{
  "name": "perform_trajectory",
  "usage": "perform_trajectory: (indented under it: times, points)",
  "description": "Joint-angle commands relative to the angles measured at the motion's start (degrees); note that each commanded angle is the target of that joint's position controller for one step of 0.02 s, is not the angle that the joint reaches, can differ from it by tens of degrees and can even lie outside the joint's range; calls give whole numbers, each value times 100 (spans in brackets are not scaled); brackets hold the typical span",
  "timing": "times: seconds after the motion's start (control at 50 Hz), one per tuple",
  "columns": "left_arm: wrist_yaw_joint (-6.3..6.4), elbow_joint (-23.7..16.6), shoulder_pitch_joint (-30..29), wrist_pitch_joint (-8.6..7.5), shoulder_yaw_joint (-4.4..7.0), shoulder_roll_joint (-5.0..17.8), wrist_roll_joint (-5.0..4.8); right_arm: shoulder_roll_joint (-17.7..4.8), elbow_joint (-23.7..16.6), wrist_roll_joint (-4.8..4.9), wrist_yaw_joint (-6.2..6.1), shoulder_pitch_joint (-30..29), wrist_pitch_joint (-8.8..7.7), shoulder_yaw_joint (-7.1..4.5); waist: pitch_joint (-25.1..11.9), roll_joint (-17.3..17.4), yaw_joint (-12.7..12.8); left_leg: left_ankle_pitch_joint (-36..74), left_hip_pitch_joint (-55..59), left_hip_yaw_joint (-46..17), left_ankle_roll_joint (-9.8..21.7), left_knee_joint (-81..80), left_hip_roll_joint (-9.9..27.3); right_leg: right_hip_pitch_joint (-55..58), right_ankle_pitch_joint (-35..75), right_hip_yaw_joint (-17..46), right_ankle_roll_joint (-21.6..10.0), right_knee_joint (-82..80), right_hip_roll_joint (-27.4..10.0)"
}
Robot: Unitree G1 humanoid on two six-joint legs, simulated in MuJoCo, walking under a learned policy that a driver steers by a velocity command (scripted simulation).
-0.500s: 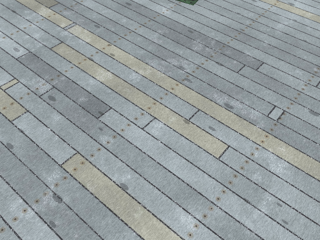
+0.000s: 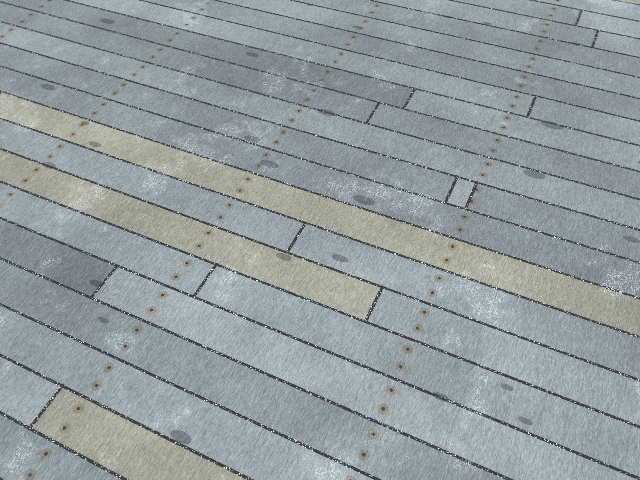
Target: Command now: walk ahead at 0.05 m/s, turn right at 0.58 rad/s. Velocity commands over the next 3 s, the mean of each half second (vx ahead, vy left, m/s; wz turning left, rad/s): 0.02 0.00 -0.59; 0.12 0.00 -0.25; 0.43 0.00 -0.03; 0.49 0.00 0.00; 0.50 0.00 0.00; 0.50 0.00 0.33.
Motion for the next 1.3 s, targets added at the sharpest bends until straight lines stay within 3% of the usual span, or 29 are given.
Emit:
perform_trajectory:
  times: [0.02,0.16,0.22,0.24,0.26,0.28,0.3,0.32,0.38,0.46,0.52,0.62,0.66,0.68,0.7,0.72,0.76,0.78,0.8,0.88,1.06,1.1,1.14,1.16,1.18,1.2,1.22,1.24,1.3]
  points:
    - [27,-389,95,1,260,902,18,-509,-315,30,-23,151,-21,-143,-619,-691,-17,66,-41,-11,-19,-351,-102,700,-1750,2162,-498,-1141,-1514]
    - [-26,-412,30,75,301,933,82,-519,-374,172,-77,183,-165,-95,-588,-839,31,-345,786,-22,228,-1633,-501,695,-1499,2660,-418,-945,-1362]
    - [-55,-427,-193,97,298,899,12,-561,-264,210,-157,758,-249,-100,-576,-883,-282,1,1937,54,453,-3133,-679,266,-1431,2752,-105,-846,-1131]
    - [-33,-443,-238,76,275,815,-45,-699,-219,173,-214,956,-289,-139,-551,-725,-386,336,2539,-94,533,-3891,-430,-125,-1936,2576,186,-687,-852]
    - [1,-467,5,55,204,515,-107,-1168,-335,110,-269,836,-297,-235,-624,200,-212,-392,2897,-1254,813,-4551,747,-597,-2727,1919,524,374,-335]
    - [34,-574,-21,2,237,548,-81,-1649,-586,9,-244,203,-269,-320,-322,1284,-134,-89,2547,-2764,1475,-4910,2089,-1522,-2850,385,710,1976,573]
    - [56,-502,-258,-13,339,1039,159,-1305,-550,-8,-206,188,-248,-288,-220,507,-164,826,1920,-2327,1725,-4690,2120,-1290,-2561,341,815,3117,-87]
    - [15,-393,-84,1,355,1003,149,-932,-596,40,-171,-71,-263,-165,-262,256,68,1507,1646,-1634,1549,-4480,1654,-915,-2255,353,792,3600,-79]
    - [-145,-204,306,165,288,856,84,-725,-720,54,-130,-281,-264,-91,-368,642,140,2700,1973,-403,1289,-4139,980,-1003,-1852,21,894,4603,-164]
    - [-225,-427,-357,235,165,697,19,-904,-549,55,-120,523,-267,-186,-358,688,-351,3354,3053,-271,1411,-3890,1169,-1479,-1956,-159,1068,3825,-403]
    - [-244,-513,-523,263,85,584,10,-1011,-486,44,-75,676,-274,-248,-461,833,-449,3600,3173,-134,1439,-3724,1302,-1060,-2235,-298,1037,3020,-515]
    - [-151,-558,-438,230,-20,495,-85,-1144,-389,48,60,563,-239,-291,-590,1146,-388,3887,2702,14,1381,-3328,1303,251,-2321,-694,726,1375,-407]
    - [-90,-427,-89,123,-72,423,0,-1117,-320,161,72,460,-188,-274,-591,875,-63,3558,2305,244,1047,-2839,1109,1154,-909,-704,564,-443,-409]
    - [-53,-412,-19,36,-45,677,120,-936,-288,169,73,669,-188,-230,-777,317,-89,2608,1665,439,679,-2374,922,2000,-363,49,469,-894,-919]
    - [-21,-595,-85,-43,14,1230,116,-276,-560,94,130,828,-172,-39,-946,-1398,-257,-499,345,984,182,-1288,289,2747,1261,2104,28,-942,-2690]
    - [22,-474,83,-98,17,1168,18,-510,-566,127,39,385,-46,-64,-778,-1325,111,-1473,693,455,143,-949,79,1661,2377,1936,-738,-610,-2982]
    - [12,-308,2,-75,-77,832,7,-778,-475,82,114,350,-11,-150,-336,-992,-11,-976,240,390,185,-470,89,1766,-94,1515,-695,-1066,-2344]
    - [26,-277,-116,-39,-112,747,41,-868,-388,42,179,360,-49,-192,-131,-1005,-59,-567,94,413,192,-549,117,1742,-1482,1395,-478,-1376,-2026]
    - [58,-217,-61,-50,-128,718,28,-927,-323,-22,255,405,-70,-225,42,-1176,-35,-272,-28,479,173,-526,89,1757,-1956,1367,-438,-1579,-1876]
    - [25,-8,244,-245,-101,765,-1,-753,-199,-9,381,373,-195,-218,81,-760,-37,295,-311,521,157,-576,66,2042,-2071,1298,-511,-1812,-1881]
    - [-17,340,612,-482,-7,897,17,-558,-378,30,369,-239,-359,-142,283,-716,114,454,383,618,297,-2137,74,1428,-2078,1165,-700,-1739,-2063]
    - [-29,370,505,-497,16,976,3,-565,-366,53,338,-83,-399,-141,304,-627,-31,542,1094,675,425,-2484,6,1003,-2052,1139,-629,-1595,-2079]
    - [-28,418,408,-496,-8,913,-1,-606,-124,28,258,649,-480,-176,185,-318,-445,672,2470,775,518,-3074,-202,327,-1713,865,-426,-952,-1831]
    - [-30,421,403,-526,-85,703,48,-800,94,9,178,1363,-555,-247,-131,48,-756,346,3475,410,607,-3330,-13,-117,-1213,540,-264,-2,-1507]
    - [-66,182,300,-561,-243,188,-14,-1417,139,-100,105,2086,-624,-372,-666,1289,-1043,-1342,4391,-1667,1005,-4287,1493,-985,-1671,-258,69,2046,-778]
    - [-43,89,193,-542,-160,515,44,-1730,267,13,145,2309,-598,-457,-493,1477,-968,-2506,4118,-3607,1447,-5121,2177,-1946,-2675,-350,109,3193,-274]
    - [-56,185,278,-504,-84,758,138,-1319,176,54,181,1777,-567,-341,-50,636,-581,-2666,3582,-3218,1468,-5051,2051,-2039,-2317,41,16,3807,-709]
    - [-135,282,287,-496,-88,709,136,-998,71,100,217,1286,-583,-249,159,326,-345,-2070,3146,-2600,1376,-5010,1753,-1916,-1806,34,13,3814,-925]
    - [-234,471,360,-416,-140,513,160,-686,103,114,203,1010,-709,-131,61,399,-153,102,2797,-1158,1119,-5174,1069,-1486,-982,-260,239,3627,-1195]
Next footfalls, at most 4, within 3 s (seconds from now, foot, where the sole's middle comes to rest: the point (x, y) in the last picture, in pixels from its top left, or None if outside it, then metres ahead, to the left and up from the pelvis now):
0.26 left None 0.08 0.14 -0.77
0.68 right None -0.02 -0.07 -0.77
1.16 left None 0.21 0.06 -0.77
1.68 right None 0.45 -0.23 -0.77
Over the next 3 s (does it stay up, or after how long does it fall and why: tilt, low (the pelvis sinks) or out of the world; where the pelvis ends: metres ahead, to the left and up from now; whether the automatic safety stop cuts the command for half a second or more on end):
stays up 0.98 -0.40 0.01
